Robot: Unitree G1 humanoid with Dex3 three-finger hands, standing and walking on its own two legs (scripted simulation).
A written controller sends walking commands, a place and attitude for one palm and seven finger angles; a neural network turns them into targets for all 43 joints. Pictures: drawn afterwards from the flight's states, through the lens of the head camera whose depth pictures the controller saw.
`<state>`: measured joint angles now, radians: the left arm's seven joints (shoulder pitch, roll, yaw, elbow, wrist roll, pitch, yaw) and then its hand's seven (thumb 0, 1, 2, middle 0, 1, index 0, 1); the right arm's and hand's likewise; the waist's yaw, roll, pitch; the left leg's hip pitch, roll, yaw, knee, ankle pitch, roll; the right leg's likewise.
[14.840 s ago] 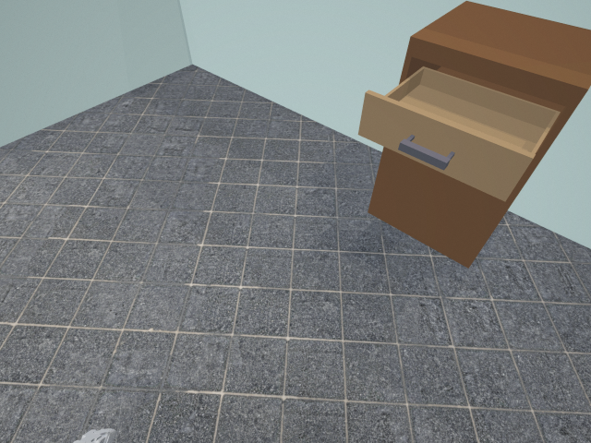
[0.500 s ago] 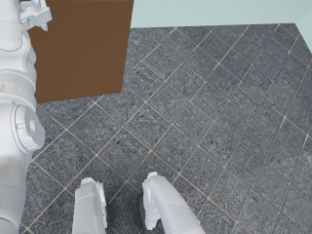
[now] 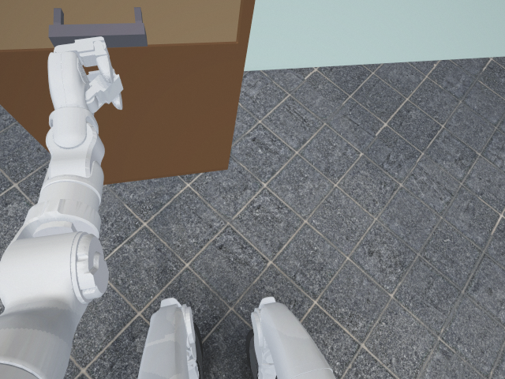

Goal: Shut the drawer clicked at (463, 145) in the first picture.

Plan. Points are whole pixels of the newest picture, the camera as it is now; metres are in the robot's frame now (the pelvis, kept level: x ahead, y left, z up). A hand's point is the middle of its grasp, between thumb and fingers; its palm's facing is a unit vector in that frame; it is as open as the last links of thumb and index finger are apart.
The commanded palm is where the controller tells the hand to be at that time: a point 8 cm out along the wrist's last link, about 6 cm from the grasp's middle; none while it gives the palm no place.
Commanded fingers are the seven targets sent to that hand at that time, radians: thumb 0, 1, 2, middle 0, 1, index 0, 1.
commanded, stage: pull the fist back off the drawer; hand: left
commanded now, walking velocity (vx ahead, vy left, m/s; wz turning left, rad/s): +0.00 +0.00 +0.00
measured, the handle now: (100, 25) +0.65 +0.18 +0.04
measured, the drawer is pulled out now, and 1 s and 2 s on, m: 0.00 0.00 0.00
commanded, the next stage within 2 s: draw the hand back to the body in 0.08 s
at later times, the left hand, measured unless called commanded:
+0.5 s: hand (86, 110) +0.45 +0.16 +0.11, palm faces +0.12 -0.99 -0.06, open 3.3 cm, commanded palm +0.41 +0.20 +0.12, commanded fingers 0.00 0.90 0.90 -1.40 -1.60 -1.40 -1.60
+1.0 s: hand out of the picture +0.30 +0.20 +0.22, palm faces +0.25 -0.93 -0.27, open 3.3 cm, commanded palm +0.25 +0.25 +0.24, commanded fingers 0.00 0.90 0.90 -1.40 -1.60 -1.40 -1.60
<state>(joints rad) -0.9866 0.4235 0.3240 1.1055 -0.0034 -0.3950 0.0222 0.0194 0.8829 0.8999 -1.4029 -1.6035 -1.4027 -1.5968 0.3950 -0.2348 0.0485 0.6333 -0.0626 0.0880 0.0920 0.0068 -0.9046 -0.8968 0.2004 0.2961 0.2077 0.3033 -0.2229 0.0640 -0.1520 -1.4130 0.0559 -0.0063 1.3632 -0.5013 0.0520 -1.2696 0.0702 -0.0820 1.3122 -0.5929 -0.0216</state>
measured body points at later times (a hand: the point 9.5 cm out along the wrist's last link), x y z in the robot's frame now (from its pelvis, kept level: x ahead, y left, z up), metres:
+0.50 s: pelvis +0.04 -0.02 +0.06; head +0.15 +0.00 +0.50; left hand +0.44 +0.21 +0.11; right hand +0.11 -0.25 -0.06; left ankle +0.05 +0.09 -0.60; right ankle +0.01 -0.12 -0.60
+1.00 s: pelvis +0.04 -0.01 +0.14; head +0.04 -0.03 +0.59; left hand +0.28 +0.25 +0.24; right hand +0.26 -0.22 +0.06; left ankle +0.05 +0.09 -0.60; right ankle +0.01 -0.12 -0.60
